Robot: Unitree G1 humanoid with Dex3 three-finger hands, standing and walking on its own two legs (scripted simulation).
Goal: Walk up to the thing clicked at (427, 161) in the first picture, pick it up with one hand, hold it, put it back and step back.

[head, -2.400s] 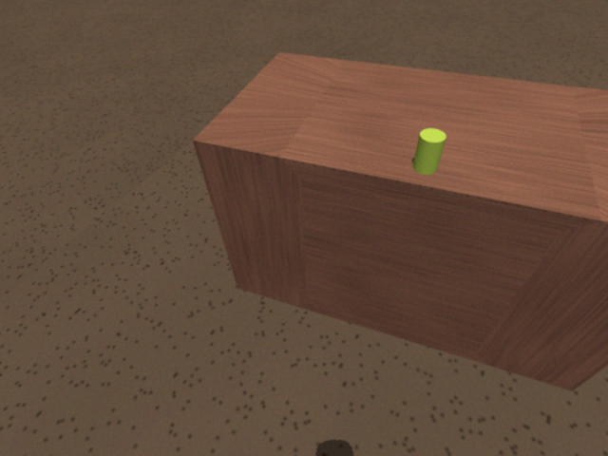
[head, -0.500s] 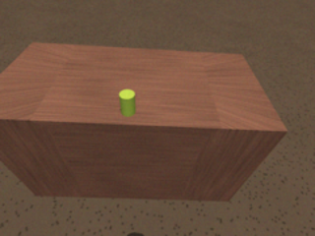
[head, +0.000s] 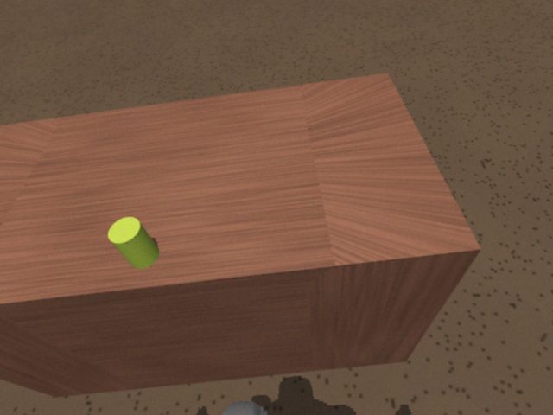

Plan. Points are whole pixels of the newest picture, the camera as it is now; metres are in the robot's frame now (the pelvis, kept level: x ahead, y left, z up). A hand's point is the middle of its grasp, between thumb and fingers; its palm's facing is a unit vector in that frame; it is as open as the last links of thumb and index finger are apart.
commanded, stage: walk up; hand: left
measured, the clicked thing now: (135, 243) +0.43 +0.30 -0.02
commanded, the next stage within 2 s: stand in 1.58 s
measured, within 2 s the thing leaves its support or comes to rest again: neither
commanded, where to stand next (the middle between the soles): +0.06 +0.07 m, yaw +3 degrees
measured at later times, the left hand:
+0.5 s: hand out of the picture +0.05 +0.32 -0.16, palm faces +0.07 -0.92 -0.40, open 7.3 cm
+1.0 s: hand out of the picture +0.03 +0.31 -0.14, palm faces +0.07 -0.93 -0.35, open 7.3 cm
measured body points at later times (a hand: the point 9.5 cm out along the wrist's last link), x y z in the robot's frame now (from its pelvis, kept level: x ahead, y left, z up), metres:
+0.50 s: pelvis -0.01 +0.04 -0.01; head +0.02 +0.05 +0.44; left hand +0.05 +0.37 -0.13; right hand +0.11 -0.26 -0.13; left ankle -0.03 +0.17 -0.73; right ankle +0.05 -0.08 -0.73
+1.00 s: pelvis +0.00 +0.05 +0.01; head +0.01 +0.04 +0.46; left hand +0.02 +0.35 -0.12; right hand +0.11 -0.25 -0.12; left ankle -0.03 +0.17 -0.73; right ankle +0.05 -0.08 -0.73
